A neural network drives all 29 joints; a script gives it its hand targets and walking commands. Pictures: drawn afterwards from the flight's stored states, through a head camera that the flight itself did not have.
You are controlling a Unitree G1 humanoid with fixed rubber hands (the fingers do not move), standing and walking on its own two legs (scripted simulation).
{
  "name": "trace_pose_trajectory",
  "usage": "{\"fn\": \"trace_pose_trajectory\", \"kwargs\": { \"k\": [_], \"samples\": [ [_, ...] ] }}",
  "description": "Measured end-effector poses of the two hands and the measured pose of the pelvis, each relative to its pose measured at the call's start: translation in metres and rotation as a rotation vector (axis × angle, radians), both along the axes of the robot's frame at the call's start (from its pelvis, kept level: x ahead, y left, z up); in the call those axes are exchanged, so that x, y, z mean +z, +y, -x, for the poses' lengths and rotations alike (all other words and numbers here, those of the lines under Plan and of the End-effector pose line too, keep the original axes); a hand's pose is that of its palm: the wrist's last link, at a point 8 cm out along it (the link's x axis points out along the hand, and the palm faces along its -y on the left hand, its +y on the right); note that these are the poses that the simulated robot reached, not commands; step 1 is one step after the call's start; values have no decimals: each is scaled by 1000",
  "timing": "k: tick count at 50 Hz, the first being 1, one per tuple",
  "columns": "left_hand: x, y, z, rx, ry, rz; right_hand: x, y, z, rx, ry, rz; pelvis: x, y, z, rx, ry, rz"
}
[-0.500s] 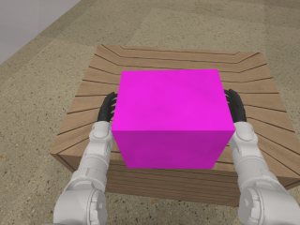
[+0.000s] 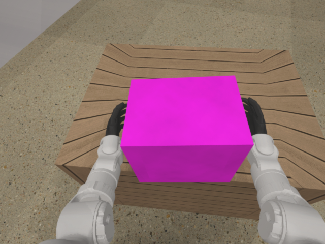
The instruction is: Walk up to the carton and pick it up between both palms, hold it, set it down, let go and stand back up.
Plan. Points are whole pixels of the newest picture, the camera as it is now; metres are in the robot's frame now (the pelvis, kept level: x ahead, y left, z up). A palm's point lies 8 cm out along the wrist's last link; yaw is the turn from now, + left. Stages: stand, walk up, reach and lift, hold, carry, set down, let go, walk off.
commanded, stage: set down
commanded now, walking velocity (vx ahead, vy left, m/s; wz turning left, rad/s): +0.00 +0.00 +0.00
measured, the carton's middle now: (183, 133) +0.40 -0.02 -0.03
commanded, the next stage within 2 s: none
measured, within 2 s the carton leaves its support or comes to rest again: neither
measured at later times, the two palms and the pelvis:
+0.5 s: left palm (116, 133) +0.38 +0.17 +0.01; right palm (256, 134) +0.38 -0.20 +0.02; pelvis +0.00 +0.00 +0.00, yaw +0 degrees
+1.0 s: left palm (116, 133) +0.38 +0.17 +0.01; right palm (256, 134) +0.38 -0.20 +0.02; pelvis -0.01 +0.00 +0.00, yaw -1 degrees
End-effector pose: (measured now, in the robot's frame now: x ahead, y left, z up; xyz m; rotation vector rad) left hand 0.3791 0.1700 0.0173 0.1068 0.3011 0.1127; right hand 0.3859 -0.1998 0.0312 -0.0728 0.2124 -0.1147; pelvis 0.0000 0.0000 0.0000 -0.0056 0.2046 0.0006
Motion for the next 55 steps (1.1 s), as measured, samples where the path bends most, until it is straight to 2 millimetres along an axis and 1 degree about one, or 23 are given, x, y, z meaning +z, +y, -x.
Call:
{"fn": "trace_pose_trajectory", "kwargs": {
  "k": [20, 46, 51, 55],
  "samples": [
    [-4, -4, 1, -3, -32, 21, -13, -5, 9, -16, 1, 0, -1, -2, 2, -3, 22, -5],
    [-8, -4, -1, -6, -58, 19, -13, -5, 9, -13, 0, 6, -3, 0, 5, -14, 29, -4],
    [-12, -4, -4, -4, -39, 14, -16, -5, 6, -13, 26, -5, -5, 2, 6, -26, 48, -5],
    [-19, -3, -8, 27, -26, 47, -23, -6, -1, -7, 71, -7, -12, 3, 6, -38, 111, -2]
  ]
}}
